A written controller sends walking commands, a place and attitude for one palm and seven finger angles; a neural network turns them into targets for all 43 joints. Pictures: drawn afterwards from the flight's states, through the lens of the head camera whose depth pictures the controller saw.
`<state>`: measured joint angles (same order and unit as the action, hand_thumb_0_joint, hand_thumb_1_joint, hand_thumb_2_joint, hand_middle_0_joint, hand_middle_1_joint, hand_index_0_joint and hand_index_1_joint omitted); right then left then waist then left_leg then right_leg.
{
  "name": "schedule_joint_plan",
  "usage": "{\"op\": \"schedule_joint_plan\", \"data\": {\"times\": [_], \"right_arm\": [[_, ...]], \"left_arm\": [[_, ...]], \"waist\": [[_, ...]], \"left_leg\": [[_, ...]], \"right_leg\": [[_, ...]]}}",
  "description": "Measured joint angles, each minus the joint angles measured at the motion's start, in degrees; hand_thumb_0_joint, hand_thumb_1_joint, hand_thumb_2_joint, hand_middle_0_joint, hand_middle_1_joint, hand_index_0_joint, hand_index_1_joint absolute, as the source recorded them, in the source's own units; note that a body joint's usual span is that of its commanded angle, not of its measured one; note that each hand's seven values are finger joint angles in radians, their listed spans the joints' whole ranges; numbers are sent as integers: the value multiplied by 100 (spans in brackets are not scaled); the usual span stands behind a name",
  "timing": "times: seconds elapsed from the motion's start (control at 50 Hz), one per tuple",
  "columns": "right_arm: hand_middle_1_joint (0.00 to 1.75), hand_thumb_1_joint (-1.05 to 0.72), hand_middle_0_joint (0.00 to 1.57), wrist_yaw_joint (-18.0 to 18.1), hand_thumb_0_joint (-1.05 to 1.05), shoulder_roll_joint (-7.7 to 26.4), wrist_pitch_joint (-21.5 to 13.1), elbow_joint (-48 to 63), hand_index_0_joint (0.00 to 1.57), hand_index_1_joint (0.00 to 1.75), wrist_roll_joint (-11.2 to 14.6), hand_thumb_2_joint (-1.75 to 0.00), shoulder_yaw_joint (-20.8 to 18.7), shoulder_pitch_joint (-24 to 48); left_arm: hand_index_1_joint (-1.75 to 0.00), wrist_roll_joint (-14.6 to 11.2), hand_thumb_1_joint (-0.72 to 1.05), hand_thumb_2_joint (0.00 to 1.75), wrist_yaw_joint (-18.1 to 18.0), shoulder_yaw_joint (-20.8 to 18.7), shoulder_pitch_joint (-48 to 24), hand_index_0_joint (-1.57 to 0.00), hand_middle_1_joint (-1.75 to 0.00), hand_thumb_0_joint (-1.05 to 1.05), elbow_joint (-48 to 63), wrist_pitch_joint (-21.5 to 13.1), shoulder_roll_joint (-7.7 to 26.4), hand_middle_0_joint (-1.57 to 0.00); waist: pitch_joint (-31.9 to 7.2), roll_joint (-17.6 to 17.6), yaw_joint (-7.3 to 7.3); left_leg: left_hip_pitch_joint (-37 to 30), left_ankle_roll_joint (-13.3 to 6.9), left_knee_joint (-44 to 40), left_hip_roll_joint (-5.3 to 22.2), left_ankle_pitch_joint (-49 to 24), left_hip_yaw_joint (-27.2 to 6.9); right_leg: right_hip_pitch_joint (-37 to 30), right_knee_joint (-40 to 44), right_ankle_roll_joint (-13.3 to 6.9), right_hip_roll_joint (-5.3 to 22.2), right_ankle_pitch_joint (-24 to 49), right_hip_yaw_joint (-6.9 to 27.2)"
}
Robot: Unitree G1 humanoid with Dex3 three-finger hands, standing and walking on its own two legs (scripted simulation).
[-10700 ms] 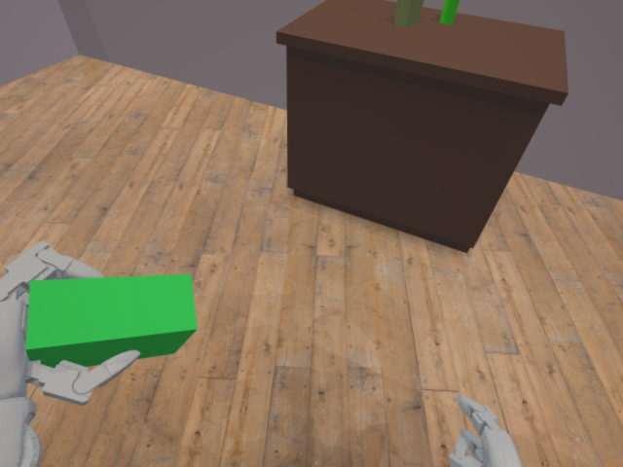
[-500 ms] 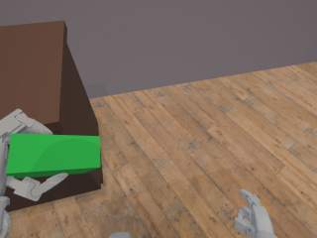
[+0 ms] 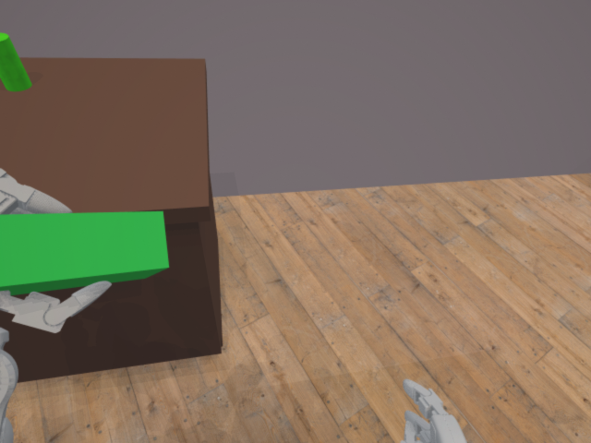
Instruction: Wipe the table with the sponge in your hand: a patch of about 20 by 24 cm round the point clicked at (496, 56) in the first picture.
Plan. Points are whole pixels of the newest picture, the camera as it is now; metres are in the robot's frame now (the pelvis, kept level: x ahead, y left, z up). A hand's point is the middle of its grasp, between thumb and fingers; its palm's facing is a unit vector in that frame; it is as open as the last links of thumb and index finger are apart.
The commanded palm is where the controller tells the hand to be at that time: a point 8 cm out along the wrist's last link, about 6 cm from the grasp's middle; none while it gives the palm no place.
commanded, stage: come to a stop and stand still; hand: left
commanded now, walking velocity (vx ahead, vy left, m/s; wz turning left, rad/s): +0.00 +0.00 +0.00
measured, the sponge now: (109, 251) +0.24 +0.24 +0.17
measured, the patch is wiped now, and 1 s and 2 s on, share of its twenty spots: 0.00 0.00 0.00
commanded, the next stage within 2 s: look again from close up in 0.54 s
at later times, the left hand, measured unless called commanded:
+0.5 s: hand (38, 285) +0.19 +0.28 +0.18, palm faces +0.46 -0.81 -0.36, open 10.1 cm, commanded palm +0.12 +0.31 +0.18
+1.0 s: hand (22, 274) +0.21 +0.32 +0.16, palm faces +0.39 -0.83 -0.40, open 10.1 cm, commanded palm +0.16 +0.34 +0.18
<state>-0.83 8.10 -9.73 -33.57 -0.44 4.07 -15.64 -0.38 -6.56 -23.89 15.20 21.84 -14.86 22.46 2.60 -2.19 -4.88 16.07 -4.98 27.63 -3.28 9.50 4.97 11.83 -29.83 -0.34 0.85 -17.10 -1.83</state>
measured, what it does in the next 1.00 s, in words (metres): shifts its weight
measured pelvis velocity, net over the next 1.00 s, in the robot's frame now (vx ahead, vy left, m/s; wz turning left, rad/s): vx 0.00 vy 0.06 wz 0.02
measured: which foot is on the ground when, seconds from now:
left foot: down 0.00-1.00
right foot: down 0.00-1.00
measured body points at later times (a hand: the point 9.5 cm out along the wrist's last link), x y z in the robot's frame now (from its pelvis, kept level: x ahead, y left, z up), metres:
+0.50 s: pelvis -0.02 +0.02 +0.01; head -0.01 +0.04 +0.45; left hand +0.16 +0.32 +0.20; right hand +0.17 -0.20 -0.06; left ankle +0.07 +0.05 -0.73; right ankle -0.02 -0.10 -0.73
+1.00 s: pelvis +0.00 +0.06 +0.00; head +0.01 +0.08 +0.45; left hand +0.18 +0.36 +0.18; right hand +0.19 -0.16 -0.06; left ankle +0.07 +0.05 -0.73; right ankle -0.02 -0.07 -0.73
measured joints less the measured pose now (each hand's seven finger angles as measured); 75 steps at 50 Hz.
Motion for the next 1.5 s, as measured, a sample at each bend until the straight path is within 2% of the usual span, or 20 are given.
{"op": "schedule_joint_plan", "data": {"times": [0.1,0.18,0.24,0.32,0.44,0.58,0.68,0.78,0.88,1.0,1.04,1.06,1.08,1.1,1.16,1.22,1.28,1.36,1.42,1.5], "right_arm": [[30,-90,20,-25,1,151,27,67,21,30,-5,-90,-90,270],[30,-90,20,42,1,241,163,238,21,30,-41,-90,-125,392],[30,-90,20,118,1,311,213,315,21,30,-66,-90,-157,422],[30,-90,20,222,1,370,247,303,20,30,-28,-90,-239,257],[30,-90,20,230,1,404,207,309,20,30,-31,-90,-276,59],[30,-90,20,163,1,443,353,109,20,30,-63,-90,-216,270],[30,-90,20,274,1,303,344,42,20,30,2,-90,-183,226],[30,-90,20,302,1,243,273,192,20,30,-61,-90,-167,191],[30,-90,20,218,1,367,324,248,21,30,-73,-90,-164,372],[30,-90,20,304,1,389,485,178,21,30,4,-90,-247,400],[30,-90,20,351,1,412,498,220,20,30,-15,-90,-310,367],[30,-90,20,348,1,443,502,262,20,30,-22,-90,-350,343],[30,-90,20,322,1,488,496,309,20,30,-10,-90,-377,325],[30,-90,20,275,1,534,495,301,20,30,14,-90,-370,352],[30,-90,20,117,1,517,590,127,20,30,34,-90,-337,468],[30,-90,20,121,1,537,555,110,21,30,43,-90,-364,366],[30,-90,20,204,1,454,423,-28,20,30,35,-90,-464,507],[30,-90,20,161,1,70,252,-58,20,30,-11,-90,-328,406],[30,-90,20,97,1,-29,219,-57,20,30,19,-90,-206,141],[30,-90,20,121,1,101,300,-116,21,30,26,-90,-185,-113]], "left_arm": [[-136,14,-50,102,-21,438,-85,-74,-137,-1,-200,101,-504,-73],[-136,48,-50,102,97,712,360,-74,-137,-1,-188,239,-469,-73],[-136,35,-50,102,172,650,718,-74,-137,-1,-35,284,-290,-73],[-136,51,-50,102,150,474,784,-74,-137,-1,14,335,-163,-73],[-136,35,-50,102,3,347,529,-74,-137,-1,320,369,-166,-73],[-136,-32,-50,102,88,456,999,-74,-137,-1,433,237,-229,-73],[-136,-5,-50,102,100,501,843,-74,-137,-1,25,396,-216,-73],[-136,-45,-50,102,24,469,627,-74,-137,-1,148,582,-242,-73],[-136,-130,-50,102,62,411,997,-75,-137,-1,718,386,-109,-73],[-136,-150,-50,102,108,379,1128,-75,-137,-1,437,389,-64,-73],[-136,-161,-50,102,91,420,939,-75,-137,-1,208,521,-141,-73],[-136,-171,-50,102,77,456,849,-75,-137,-1,143,585,-186,-73],[-136,-173,-50,102,56,483,803,-75,-137,-1,167,614,-201,-73],[-136,-154,-50,102,29,478,833,-75,-137,-1,286,589,-206,-73],[-136,-147,-50,102,-2,400,1112,-75,-137,-1,718,410,-248,-73],[-136,-90,-50,102,-40,529,952,-75,-137,-1,903,289,-309,-73],[-136,8,-50,102,-103,563,476,-75,-137,-1,681,230,-295,-73],[-136,23,-50,102,-75,198,533,-75,-137,-1,530,156,103,-73],[-136,-17,-50,102,-19,29,837,-75,-137,-1,685,69,218,-73],[-136,-31,-50,102,39,34,1317,-75,-137,-1,742,29,153,-73]], "waist": [[-156,257,112],[-216,245,284],[-176,202,321],[-174,91,266],[-142,5,270],[-199,366,288],[-249,201,286],[-154,134,342],[-46,256,398],[-184,204,288],[-170,234,283],[-149,291,306],[-127,341,318],[-108,340,241],[-146,89,6],[-242,-106,81],[-32,-189,115],[-79,-126,432],[-191,-26,546],[-279,235,563]], "left_leg": [[-58,232,-394,12,-126,8],[-14,280,-489,12,-134,58],[33,211,-424,62,-343,59],[-39,81,-595,36,-308,28],[-35,306,-941,-70,-477,138],[297,362,-177,63,-155,86],[101,10,-474,-100,-258,169],[-148,290,-1095,-259,-588,141],[79,432,-549,-233,-305,183],[-38,85,-714,-343,-291,293],[-100,313,-861,-409,-375,236],[-48,604,-775,-413,-353,163],[152,956,-401,-399,-208,81],[466,1000,407,-393,223,-130],[992,698,2457,-139,1212,-725],[489,578,1430,367,1094,-1023],[304,396,1444,191,1212,-732],[-29,299,827,185,958,-510],[-223,277,302,235,768,-382],[-374,292,11,300,774,-140]], "right_leg": [[-104,470,-16,-94,180,133],[-132,745,34,-140,554,271],[-129,794,110,-209,781,321],[-29,486,28,-235,80,318],[-277,602,-99,-271,-55,80],[-324,763,-49,-455,409,196],[-212,397,-7,-363,8,349],[-191,400,-113,-318,-53,138],[-326,713,-56,-339,370,109],[-222,432,-19,-256,92,230],[-260,466,-85,-208,-9,202],[-322,574,-124,-196,46,135],[-348,662,-175,-194,222,58],[-265,561,-148,-204,258,65],[-2,114,51,-250,20,357],[253,-538,148,-127,-396,418],[830,-2146,-4,-60,-1141,639],[1777,-3834,-32,-216,-1011,286],[2140,-3777,7,-171,-537,-92],[1885,-2399,20,-63,-247,-465]]}}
